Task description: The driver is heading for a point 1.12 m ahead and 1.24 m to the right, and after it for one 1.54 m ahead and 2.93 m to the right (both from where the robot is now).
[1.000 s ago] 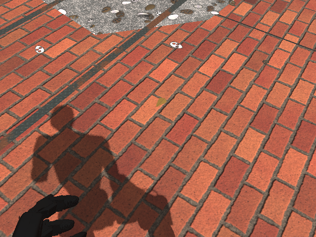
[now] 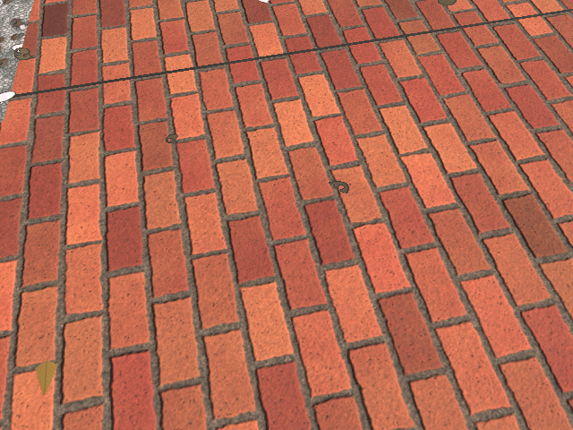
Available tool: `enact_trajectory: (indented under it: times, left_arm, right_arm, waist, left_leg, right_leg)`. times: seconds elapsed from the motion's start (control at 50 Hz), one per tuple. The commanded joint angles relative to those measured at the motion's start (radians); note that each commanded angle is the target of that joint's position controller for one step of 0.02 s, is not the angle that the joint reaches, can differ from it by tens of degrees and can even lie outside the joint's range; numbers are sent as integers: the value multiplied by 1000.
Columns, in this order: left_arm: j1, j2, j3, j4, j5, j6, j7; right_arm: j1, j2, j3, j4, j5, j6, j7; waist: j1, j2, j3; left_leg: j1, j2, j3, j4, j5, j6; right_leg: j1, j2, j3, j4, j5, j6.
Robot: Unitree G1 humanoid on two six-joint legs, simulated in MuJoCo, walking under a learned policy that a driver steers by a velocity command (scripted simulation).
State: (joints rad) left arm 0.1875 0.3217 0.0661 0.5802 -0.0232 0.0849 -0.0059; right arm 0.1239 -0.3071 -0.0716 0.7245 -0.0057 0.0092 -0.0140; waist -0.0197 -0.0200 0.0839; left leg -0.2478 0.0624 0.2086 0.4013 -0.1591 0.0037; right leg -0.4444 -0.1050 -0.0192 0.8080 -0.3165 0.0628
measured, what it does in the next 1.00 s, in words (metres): walks ahead, turning right: right foot, then left foot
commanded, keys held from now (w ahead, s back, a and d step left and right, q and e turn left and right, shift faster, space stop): e+shift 0.32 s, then shift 0.30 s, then w+shift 0.20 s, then w+e+shift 0.18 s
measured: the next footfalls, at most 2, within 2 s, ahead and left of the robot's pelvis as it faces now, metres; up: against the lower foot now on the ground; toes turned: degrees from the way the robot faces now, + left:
right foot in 0.06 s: +0.05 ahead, -0.14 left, +0.00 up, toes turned -7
left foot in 0.50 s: +0.15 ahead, +0.06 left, +0.00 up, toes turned -31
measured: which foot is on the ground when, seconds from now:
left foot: down 0.00-0.06, up 0.08-0.48, down 0.50-0.90, up 0.92-1.00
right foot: up 0.00-0.04, down 0.06-0.52, up 0.54-0.88, down 0.90-1.00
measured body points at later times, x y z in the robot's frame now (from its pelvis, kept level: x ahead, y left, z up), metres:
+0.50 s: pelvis +0.05 -0.02 -0.01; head +0.07 -0.03 +0.44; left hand +0.34 +0.16 -0.07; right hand +0.08 -0.35 -0.10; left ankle +0.12 +0.08 -0.74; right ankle +0.01 -0.13 -0.74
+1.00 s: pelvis +0.10 -0.08 +0.00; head +0.11 -0.10 +0.45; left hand +0.30 +0.12 -0.11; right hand +0.08 -0.38 -0.10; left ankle +0.15 +0.06 -0.68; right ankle -0.01 -0.13 -0.74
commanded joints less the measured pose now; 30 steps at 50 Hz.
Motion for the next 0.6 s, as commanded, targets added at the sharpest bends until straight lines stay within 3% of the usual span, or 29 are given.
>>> enact_trajectory:
  times: [0.02,0.04,0.06,0.08,0.1,0.12,0.14,0.16,0.18,0.22,0.32,0.44,0.48,0.5,0.52,0.54,0.56,0.58,0.6]
  left_arm:
    - [39,101,44,-69,0,3,-13]
    - [85,116,57,-51,0,5,-8]
    - [166,185,85,-26,1,4,7]
    - [179,336,115,-48,0,-2,27]
    - [139,302,104,-84,47,-38,16]
    - [102,268,94,-75,53,-63,9]
    - [52,243,89,-71,30,-73,16]
    - [11,202,75,-78,9,-70,23]
    - [-22,189,66,-87,5,-65,32]
    - [-24,175,59,-91,14,-58,44]
    - [-7,202,72,-88,4,-48,55]
    - [-23,170,51,-84,15,-40,39]
    - [-56,156,43,-84,6,-38,38]
    - [-29,134,36,-75,8,-40,38]
    - [44,83,20,-67,31,-45,35]
    - [35,113,28,-84,22,-51,41]
    - [31,188,51,-64,28,-57,48]
    - [6,205,62,-49,19,-55,48]
    - [8,174,57,-29,17,-47,51]
  right_arm:
    - [-49,-183,-58,-61,26,-18,13]
    - [-25,-159,-55,-47,34,-18,16]
    - [26,-111,-46,-26,26,-16,22]
    - [28,-63,-29,-82,-25,-13,25]
    - [-99,-92,-35,-122,-35,-17,10]
    - [-137,-119,-43,-130,-10,-15,-1]
    - [-116,-117,-46,-119,-1,-16,-12]
    - [-89,-128,-50,-100,-8,-15,-22]
    - [-73,-128,-52,-94,-17,-16,-23]
    - [-52,-113,-48,-81,-10,-24,-15]
    - [-101,-77,-30,-86,5,-28,0]
    - [-63,-96,-30,-76,11,-36,22]
    - [-21,-92,-33,-67,8,-44,29]
    - [-17,-106,-35,-69,-3,-46,27]
    - [-28,-164,-41,-89,-23,-44,21]
    - [-14,-190,-44,-69,-41,-40,20]
    - [-13,-155,-37,-75,-25,-44,19]
    - [-18,-132,-30,-77,-12,-43,13]
    - [-36,-115,-23,-78,-2,-39,8]
  waist:
    - [39,153,-181]
    - [57,120,-185]
    - [74,-30,-165]
    - [23,-369,-135]
    - [96,-249,-216]
    - [80,-162,-184]
    - [43,-127,-154]
    - [23,-101,-151]
    - [5,-113,-159]
    - [-3,-114,-197]
    - [22,-132,-194]
    - [44,-178,-211]
    - [11,-162,-193]
    - [15,-117,-186]
    - [63,100,-212]
    - [71,288,-144]
    - [42,222,-136]
    - [34,165,-127]
    - [38,132,-120]
  left_leg:
    - [141,264,-120,-28,177,149]
    - [89,233,-80,57,120,94]
    - [-72,153,-14,252,-44,8]
    - [-437,-2,16,571,-498,-102]
    - [-499,-53,-217,733,-500,-98]
    - [-506,-45,-266,769,-406,-68]
    - [-512,-36,-288,748,-311,-50]
    - [-504,-28,-298,727,-255,-50]
    - [-452,-42,-298,722,-208,-58]
    - [-393,-79,-298,687,-151,-72]
    - [-327,-138,-330,420,-128,-90]
    - [-157,-111,-307,259,-159,-64]
    - [-38,-98,-285,72,-18,-32]
    - [42,-43,-326,-8,113,-6]
    - [132,139,-521,-49,301,65]
    - [108,283,-726,-85,415,249]
    - [82,327,-760,-93,341,312]
    - [75,275,-682,-83,268,282]
    - [70,216,-602,-76,193,237]
  right_leg:
    - [127,36,-59,-205,47,-59]
    - [223,66,-54,-299,112,-94]
    - [376,20,83,-413,317,-157]
    - [520,-226,486,-396,696,-314]
    - [433,-262,584,-450,571,-419]
    - [398,-214,501,-483,447,-378]
    - [371,-167,450,-484,370,-324]
    - [358,-144,416,-470,366,-290]
    - [314,-116,388,-457,414,-279]
    - [303,-79,371,-437,462,-271]
    - [308,-38,459,-397,394,-258]
    - [281,-45,534,-329,506,-258]
    - [245,-9,537,-301,430,-224]
    - [201,30,512,-272,297,-182]
    - [130,146,390,-97,-19,-121]
    - [-22,264,263,50,-343,-58]
    - [-59,207,249,243,-357,-18]
    - [-69,196,245,325,-295,-5]
    - [-66,191,244,349,-247,12]
Velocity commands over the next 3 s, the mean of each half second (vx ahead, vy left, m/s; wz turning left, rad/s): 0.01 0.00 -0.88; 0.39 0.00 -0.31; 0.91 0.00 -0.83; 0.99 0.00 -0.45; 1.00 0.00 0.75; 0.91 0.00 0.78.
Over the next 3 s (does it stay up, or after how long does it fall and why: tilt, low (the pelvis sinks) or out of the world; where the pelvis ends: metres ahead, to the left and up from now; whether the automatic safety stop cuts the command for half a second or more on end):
stays up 1.01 -1.37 -0.02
